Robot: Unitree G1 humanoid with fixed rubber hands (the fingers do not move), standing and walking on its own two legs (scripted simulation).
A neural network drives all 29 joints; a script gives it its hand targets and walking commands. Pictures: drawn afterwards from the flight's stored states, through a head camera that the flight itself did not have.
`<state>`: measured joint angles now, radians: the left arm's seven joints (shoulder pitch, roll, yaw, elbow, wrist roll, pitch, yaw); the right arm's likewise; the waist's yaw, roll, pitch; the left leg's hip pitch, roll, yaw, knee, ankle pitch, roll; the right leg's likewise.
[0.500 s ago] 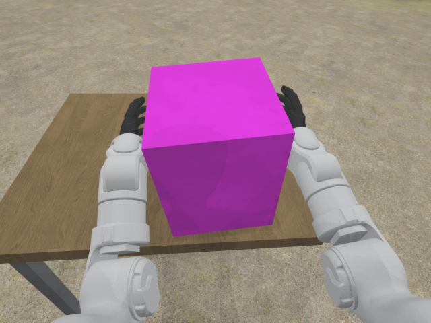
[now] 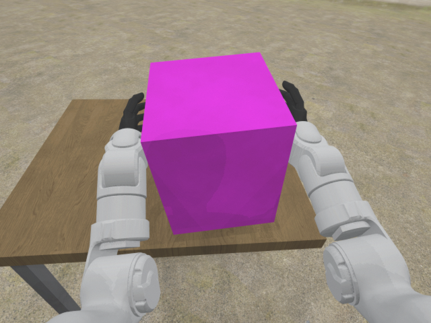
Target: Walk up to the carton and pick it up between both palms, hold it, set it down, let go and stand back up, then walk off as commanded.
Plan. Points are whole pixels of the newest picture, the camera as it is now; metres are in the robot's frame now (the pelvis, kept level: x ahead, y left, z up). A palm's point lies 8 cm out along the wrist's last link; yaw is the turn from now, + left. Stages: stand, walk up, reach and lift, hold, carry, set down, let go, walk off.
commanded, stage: reach and lift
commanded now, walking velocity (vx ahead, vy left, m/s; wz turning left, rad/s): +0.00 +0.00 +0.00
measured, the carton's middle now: (215, 146) +0.39 -0.01 +0.17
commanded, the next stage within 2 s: hold in 0.38 s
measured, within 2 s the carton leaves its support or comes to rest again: neither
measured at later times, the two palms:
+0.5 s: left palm (124, 129) +0.37 +0.15 +0.22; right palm (296, 117) +0.37 -0.14 +0.24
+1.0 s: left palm (124, 129) +0.37 +0.15 +0.22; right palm (296, 114) +0.37 -0.14 +0.24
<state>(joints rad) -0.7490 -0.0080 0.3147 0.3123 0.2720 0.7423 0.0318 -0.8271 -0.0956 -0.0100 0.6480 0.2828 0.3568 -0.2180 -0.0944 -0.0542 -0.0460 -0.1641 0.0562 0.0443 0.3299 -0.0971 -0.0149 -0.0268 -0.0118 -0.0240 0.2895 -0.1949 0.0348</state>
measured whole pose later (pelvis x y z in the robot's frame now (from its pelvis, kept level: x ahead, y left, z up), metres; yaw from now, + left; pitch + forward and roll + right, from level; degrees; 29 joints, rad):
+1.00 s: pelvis +0.00 +0.00 +0.00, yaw +0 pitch -5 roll -1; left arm -0.77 0.01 0.31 0.27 0.27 0.83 0.01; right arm -0.87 -0.11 -0.01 0.61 0.32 0.46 -0.24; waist -0.09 -0.05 -0.07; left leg -0.16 0.06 0.04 0.33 -0.09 -0.01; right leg -0.02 -0.01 -0.02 0.29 -0.19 0.03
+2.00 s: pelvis -0.01 +0.00 +0.00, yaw +0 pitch -5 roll -1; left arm -0.78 0.02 0.31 0.27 0.27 0.84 0.00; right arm -0.88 -0.11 -0.01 0.60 0.32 0.48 -0.25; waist -0.09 -0.05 -0.07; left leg -0.16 0.06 0.04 0.33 -0.09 -0.02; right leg -0.02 -0.01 -0.02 0.29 -0.19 0.03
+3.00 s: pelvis +0.00 +0.00 +0.00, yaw +0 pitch -5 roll -1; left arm -0.79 0.03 0.31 0.27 0.27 0.85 -0.01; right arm -0.88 -0.11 0.00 0.60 0.33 0.49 -0.26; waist -0.09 -0.05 -0.07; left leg -0.14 0.06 0.04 0.33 -0.10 -0.02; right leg -0.01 -0.01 -0.02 0.29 -0.20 0.03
